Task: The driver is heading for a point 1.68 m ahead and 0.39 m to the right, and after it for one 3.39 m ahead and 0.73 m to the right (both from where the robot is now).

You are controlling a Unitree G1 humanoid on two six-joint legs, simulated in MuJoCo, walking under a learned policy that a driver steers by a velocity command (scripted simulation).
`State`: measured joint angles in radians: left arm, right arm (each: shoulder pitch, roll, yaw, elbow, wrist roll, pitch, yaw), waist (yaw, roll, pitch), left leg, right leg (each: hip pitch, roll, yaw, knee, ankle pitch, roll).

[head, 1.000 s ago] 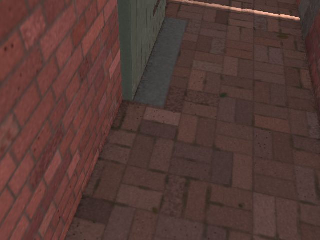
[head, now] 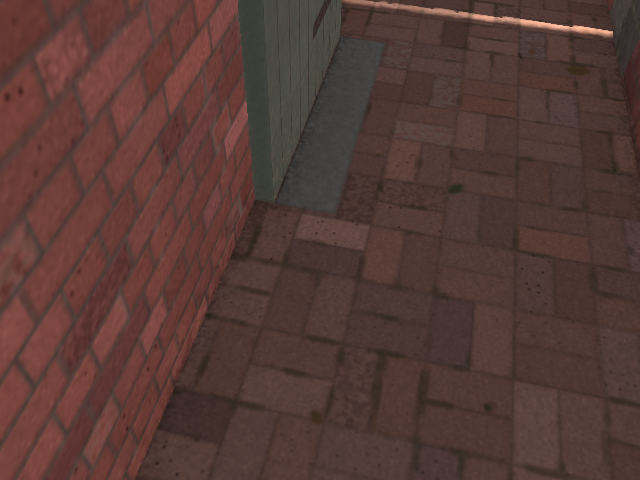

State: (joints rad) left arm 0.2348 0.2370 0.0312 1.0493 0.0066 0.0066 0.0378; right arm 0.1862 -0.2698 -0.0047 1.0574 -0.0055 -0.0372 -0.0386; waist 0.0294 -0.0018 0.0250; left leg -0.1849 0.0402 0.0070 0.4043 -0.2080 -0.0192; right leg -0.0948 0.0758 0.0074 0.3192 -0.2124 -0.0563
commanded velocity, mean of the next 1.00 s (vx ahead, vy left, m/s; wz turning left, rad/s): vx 0.01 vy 0.00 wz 0.00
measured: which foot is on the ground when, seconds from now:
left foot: down 0.00-0.98, up 1.00-1.00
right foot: down 0.00-1.00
